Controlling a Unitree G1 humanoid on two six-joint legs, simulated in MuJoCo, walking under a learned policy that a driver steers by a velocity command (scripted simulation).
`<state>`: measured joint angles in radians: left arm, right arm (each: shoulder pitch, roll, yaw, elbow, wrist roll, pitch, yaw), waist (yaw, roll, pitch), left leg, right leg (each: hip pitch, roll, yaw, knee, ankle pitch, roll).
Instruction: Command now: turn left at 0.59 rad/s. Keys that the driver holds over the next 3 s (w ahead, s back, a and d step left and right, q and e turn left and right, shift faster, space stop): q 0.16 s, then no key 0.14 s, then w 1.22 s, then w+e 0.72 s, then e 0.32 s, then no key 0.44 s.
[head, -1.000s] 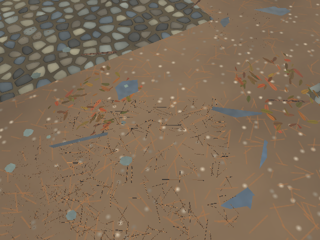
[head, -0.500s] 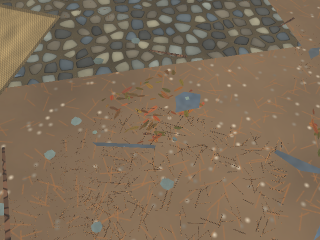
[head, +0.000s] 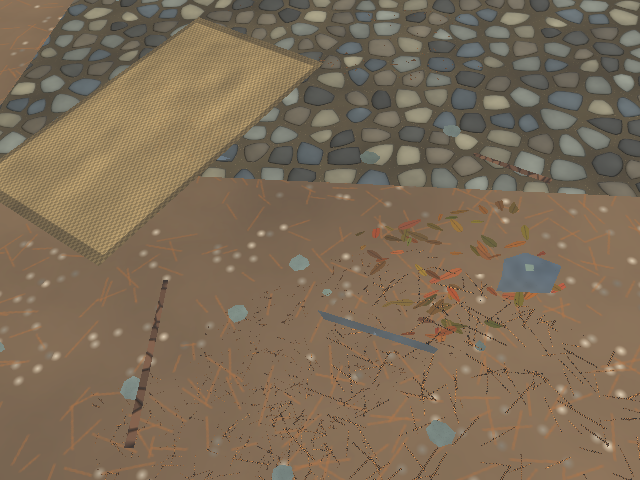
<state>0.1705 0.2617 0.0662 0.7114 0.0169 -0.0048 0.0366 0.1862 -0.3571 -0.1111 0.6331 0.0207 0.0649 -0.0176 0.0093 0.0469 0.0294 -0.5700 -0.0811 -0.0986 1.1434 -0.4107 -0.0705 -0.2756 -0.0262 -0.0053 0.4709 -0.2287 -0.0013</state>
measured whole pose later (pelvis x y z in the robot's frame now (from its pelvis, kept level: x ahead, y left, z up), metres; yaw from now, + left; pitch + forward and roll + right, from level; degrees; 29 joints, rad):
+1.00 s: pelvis +0.20 +0.02 +0.01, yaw +12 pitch +2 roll +0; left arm 0.39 0.25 0.03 0.82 0.00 -0.08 -0.02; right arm 0.20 -0.30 -0.06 0.68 0.01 -0.06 0.01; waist 0.06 0.05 0.00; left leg -0.66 0.09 -0.03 0.91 -0.10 -0.01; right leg -0.08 0.04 -0.03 0.27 -0.23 -0.06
